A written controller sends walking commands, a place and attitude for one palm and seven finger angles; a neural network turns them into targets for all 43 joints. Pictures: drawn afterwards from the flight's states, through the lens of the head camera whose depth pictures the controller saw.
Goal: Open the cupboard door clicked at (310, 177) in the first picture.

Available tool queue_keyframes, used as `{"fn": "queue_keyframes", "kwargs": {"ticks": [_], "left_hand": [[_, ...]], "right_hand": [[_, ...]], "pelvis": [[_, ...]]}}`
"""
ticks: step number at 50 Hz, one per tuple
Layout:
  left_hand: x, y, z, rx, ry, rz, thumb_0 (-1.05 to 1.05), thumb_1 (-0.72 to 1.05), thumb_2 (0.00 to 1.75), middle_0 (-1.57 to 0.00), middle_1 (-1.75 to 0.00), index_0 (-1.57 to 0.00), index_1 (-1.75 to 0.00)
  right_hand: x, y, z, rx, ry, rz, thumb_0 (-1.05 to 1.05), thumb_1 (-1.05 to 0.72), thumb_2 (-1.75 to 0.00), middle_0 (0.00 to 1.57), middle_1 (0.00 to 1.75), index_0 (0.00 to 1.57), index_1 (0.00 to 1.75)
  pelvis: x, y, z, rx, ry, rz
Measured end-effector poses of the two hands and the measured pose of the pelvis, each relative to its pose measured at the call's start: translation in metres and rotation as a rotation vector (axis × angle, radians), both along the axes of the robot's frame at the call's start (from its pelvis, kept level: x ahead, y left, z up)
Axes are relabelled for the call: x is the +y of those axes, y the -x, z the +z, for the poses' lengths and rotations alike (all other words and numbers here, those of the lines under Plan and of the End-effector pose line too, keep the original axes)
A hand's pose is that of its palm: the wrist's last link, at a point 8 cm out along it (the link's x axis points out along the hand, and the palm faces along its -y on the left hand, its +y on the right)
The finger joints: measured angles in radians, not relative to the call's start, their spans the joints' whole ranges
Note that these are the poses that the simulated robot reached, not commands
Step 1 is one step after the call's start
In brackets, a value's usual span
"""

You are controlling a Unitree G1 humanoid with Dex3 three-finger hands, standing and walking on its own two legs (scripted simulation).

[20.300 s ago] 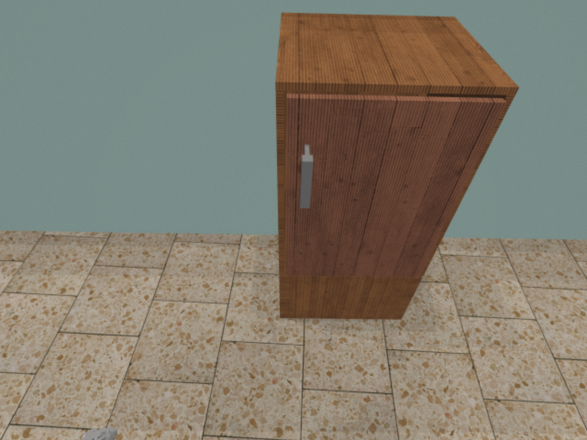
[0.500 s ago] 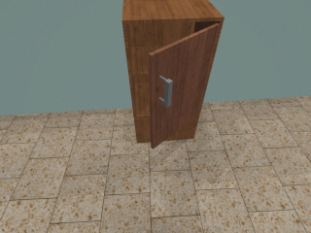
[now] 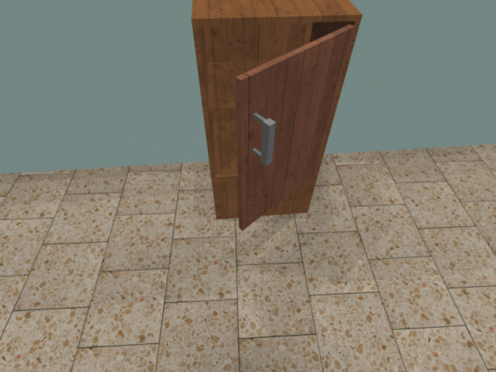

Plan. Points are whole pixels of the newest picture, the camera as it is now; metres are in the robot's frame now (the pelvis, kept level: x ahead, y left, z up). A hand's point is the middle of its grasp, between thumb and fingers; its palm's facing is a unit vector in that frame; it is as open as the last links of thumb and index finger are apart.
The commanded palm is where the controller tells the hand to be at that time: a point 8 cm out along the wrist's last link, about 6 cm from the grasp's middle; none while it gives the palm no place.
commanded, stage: look to check the result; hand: left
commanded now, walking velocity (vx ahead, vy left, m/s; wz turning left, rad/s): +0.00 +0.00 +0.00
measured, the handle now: (262, 139) +0.65 +0.00 -0.03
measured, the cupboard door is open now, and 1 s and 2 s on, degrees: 37 37 37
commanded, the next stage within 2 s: walk to a spot facing it in 0.32 s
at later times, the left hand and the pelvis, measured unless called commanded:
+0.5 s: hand out of the picture +0.02 +0.15 -0.18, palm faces +0.04 -0.98 -0.17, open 7.3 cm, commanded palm none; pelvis +0.02 -0.01 +0.00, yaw -1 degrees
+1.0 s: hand out of the picture +0.12 +0.16 -0.16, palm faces -0.15 -0.94 -0.32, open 7.3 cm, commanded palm none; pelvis +0.02 -0.04 -0.01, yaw -14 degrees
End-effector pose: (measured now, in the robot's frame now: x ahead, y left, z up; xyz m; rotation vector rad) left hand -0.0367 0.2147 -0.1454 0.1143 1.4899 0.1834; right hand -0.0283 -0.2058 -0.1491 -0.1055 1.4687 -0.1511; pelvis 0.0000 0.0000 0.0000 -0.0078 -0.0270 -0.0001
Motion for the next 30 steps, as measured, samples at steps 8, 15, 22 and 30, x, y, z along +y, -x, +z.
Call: {"fn": "queue_keyframes", "kwargs": {"ticks": [8,15,22,30], "left_hand": [[-0.004,-0.011,0.001,-0.008,0.000,-0.006,0.01,0.91,0.90,-0.20,-0.30,-0.20,-0.30],[-0.010,-0.030,0.000,-0.039,0.009,-0.016,0.01,0.91,0.90,-0.20,-0.30,-0.20,-0.30],[-0.015,-0.047,-0.001,-0.062,0.016,-0.024,0.00,0.91,0.90,-0.20,-0.30,-0.20,-0.30],[-0.013,-0.058,-0.002,-0.049,0.014,-0.036,0.00,0.91,0.90,-0.20,-0.30,-0.20,-0.30]], "right_hand": [[-0.002,-0.018,-0.001,-0.024,-0.007,0.010,0.01,-0.91,-0.90,0.20,0.30,0.19,0.30],[-0.007,-0.028,0.000,-0.027,0.001,0.014,0.01,-0.92,-0.90,0.20,0.30,0.19,0.30],[-0.011,-0.035,0.002,-0.028,0.007,0.012,0.01,-0.92,-0.90,0.20,0.30,0.19,0.30],[-0.019,-0.039,-0.001,-0.030,0.025,-0.028,0.01,-0.92,-0.90,0.20,0.30,0.19,0.30]], "pelvis": [[-0.003,-0.007,0.001,-0.002,-0.003,-0.002],[-0.006,-0.014,0.002,-0.004,-0.007,-0.004],[-0.009,-0.021,0.002,-0.005,-0.008,-0.005],[-0.011,-0.025,-0.001,0.000,-0.007,-0.044]]}}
